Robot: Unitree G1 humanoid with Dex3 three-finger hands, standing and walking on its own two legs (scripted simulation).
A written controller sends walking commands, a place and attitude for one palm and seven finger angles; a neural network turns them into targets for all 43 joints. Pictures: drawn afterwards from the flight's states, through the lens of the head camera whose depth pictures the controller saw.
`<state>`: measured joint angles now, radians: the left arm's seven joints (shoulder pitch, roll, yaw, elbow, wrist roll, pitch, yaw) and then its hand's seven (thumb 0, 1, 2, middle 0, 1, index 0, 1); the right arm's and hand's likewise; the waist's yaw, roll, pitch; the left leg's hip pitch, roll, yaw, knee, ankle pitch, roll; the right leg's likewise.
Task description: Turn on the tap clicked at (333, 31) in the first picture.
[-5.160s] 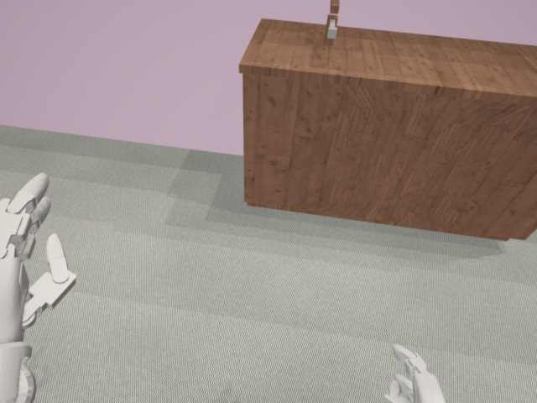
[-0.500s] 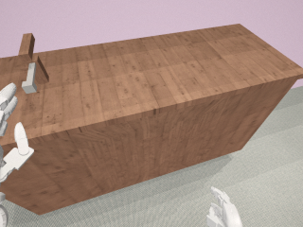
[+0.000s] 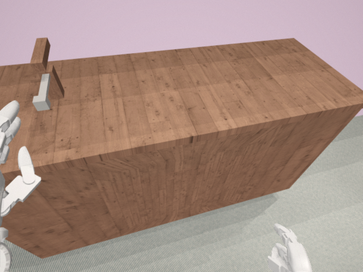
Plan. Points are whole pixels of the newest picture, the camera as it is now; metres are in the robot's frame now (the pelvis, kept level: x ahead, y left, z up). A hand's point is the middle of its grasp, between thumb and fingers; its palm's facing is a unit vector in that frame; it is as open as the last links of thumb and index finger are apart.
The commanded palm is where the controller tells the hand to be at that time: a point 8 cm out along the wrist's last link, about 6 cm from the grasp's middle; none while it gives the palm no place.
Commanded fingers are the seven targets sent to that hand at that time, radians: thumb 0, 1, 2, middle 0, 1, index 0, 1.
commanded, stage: come to a stop and stand still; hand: left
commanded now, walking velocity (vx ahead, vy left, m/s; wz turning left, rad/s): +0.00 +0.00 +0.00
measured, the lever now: (41, 102) +0.45 +0.39 +0.10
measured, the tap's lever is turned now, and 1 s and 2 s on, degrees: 0 0 0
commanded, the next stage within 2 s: look again from close up in 0.48 s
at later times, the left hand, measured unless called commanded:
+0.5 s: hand (27, 197) +0.18 +0.25 +0.16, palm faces +0.41 -0.83 -0.38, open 7.4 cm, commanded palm +0.13 +0.29 +0.18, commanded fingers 0.00 0.90 0.90 -0.20 -0.30 -0.20 -0.30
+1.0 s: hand (16, 164) +0.23 +0.29 +0.17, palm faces +0.41 -0.85 -0.35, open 7.4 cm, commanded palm +0.17 +0.31 +0.18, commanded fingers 0.00 0.90 0.90 -0.20 -0.30 -0.20 -0.30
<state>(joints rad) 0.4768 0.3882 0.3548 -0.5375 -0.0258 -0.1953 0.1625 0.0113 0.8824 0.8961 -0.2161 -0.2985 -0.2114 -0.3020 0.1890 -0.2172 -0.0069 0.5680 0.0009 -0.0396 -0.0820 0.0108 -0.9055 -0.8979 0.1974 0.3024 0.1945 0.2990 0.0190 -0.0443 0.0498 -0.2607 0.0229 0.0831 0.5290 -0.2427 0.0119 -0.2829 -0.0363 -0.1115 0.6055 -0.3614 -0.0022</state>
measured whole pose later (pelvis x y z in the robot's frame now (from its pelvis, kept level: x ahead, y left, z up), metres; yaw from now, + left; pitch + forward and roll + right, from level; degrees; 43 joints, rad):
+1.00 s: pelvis +0.01 +0.03 +0.01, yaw +0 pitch +0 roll -1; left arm 0.37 0.38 0.38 -0.43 -0.03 -0.25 0.10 0.01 0.88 0.90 -0.22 -0.30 -0.21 -0.30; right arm 0.23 -0.17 0.04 0.58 0.00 -0.17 -0.02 0.01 -0.90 -0.90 0.20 0.30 0.20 0.30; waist 0.04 -0.06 0.05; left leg -0.24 -0.03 0.05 0.47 -0.22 0.06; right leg -0.19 -0.02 -0.03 0.42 -0.22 0.03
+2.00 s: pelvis +0.06 +0.05 -0.01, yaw +0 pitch -1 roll -1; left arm 0.41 0.36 0.37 -0.50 -0.04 -0.26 0.13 0.01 0.88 0.90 -0.21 -0.30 -0.21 -0.30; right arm 0.23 -0.22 0.00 0.59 0.01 -0.06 -0.01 0.01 -0.90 -0.90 0.20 0.30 0.20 0.30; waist 0.02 -0.02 0.03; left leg -0.36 -0.01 0.03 0.79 -0.45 0.04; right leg -0.19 -0.05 -0.04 0.63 -0.42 0.03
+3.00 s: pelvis +0.14 +0.09 +0.01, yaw +1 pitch -1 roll -1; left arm 0.43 0.34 0.33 -0.47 -0.05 -0.13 0.13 0.01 0.89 0.90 -0.21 -0.30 -0.21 -0.30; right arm 0.18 -0.17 0.05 0.59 0.01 -0.07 -0.04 0.01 -0.90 -0.90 0.20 0.30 0.20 0.30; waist 0.03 -0.01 0.02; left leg -0.22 0.03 0.04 0.48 -0.23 0.01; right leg -0.14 -0.03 -0.09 0.41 -0.24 0.01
